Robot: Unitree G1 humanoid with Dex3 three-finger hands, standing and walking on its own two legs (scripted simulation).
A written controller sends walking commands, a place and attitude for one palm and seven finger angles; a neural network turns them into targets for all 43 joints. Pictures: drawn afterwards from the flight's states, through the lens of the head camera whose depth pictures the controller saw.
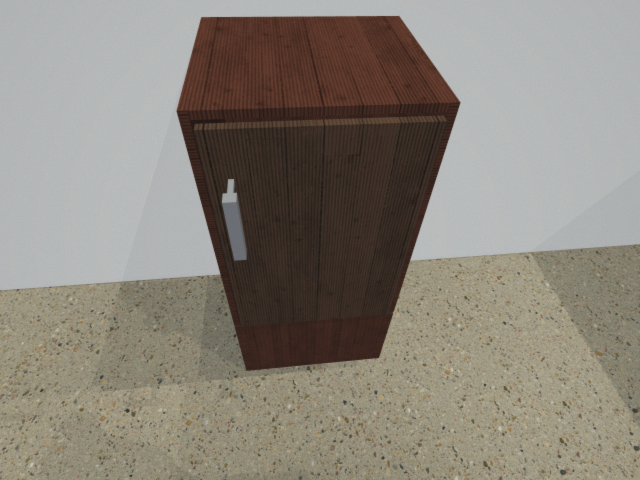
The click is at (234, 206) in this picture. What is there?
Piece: cupboard door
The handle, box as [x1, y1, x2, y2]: [222, 179, 246, 260]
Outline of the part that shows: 228,179 227,192 223,193 222,195 222,205 234,260 246,259 246,249 236,193 233,192 234,182 233,179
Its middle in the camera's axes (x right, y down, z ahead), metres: -0.15 -0.03 +0.69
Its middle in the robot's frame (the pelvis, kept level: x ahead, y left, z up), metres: +0.53 +0.18 -0.02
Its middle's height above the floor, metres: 0.75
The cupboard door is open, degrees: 0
